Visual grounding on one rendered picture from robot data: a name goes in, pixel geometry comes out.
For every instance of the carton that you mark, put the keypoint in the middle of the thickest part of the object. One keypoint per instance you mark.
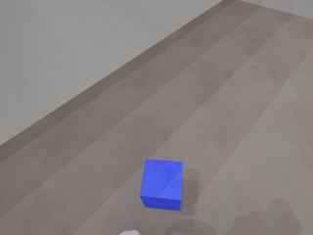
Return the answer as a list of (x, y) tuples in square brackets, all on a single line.
[(161, 186)]

